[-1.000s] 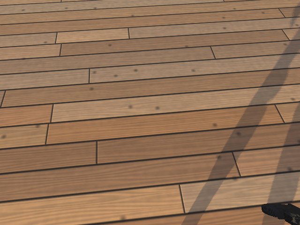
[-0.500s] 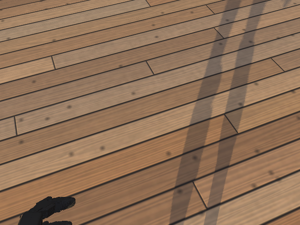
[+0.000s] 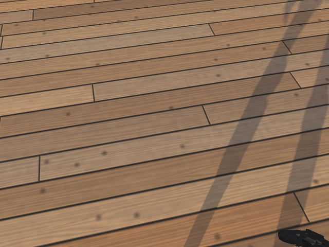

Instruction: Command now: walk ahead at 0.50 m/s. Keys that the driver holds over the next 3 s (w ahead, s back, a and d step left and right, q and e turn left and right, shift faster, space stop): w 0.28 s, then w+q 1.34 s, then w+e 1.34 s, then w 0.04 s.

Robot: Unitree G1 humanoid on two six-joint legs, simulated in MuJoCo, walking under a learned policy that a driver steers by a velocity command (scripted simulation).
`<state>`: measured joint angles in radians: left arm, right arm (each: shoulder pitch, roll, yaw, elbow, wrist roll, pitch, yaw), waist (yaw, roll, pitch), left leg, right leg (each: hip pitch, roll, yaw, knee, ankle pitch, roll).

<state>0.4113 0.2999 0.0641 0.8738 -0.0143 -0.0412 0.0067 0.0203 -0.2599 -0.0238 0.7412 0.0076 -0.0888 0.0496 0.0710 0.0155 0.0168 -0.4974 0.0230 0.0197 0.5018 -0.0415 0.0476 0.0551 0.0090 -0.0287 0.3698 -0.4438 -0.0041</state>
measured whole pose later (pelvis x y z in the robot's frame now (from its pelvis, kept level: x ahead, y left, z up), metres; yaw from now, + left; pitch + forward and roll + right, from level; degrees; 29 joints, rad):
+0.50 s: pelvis +0.27 -0.01 +0.01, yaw +4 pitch +2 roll +2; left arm 0.02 0.26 0.03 0.74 -0.01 -0.10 -0.03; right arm 0.40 -0.28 -0.06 0.92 0.02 -0.05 -0.01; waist -0.09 -0.03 0.02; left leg 0.02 -0.03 -0.03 0.32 -0.37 0.01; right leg -0.49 -0.05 0.03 0.47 -0.01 -0.01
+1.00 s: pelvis +0.53 +0.03 +0.00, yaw +21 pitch +1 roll -3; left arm 0.30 0.29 0.09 0.91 -0.02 -0.06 0.01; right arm 0.07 -0.27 -0.06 0.70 0.02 -0.01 0.05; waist 0.07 0.02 0.04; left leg -0.57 0.07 0.05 0.64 -0.11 0.07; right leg 0.11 -0.04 -0.28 0.28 -0.39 0.06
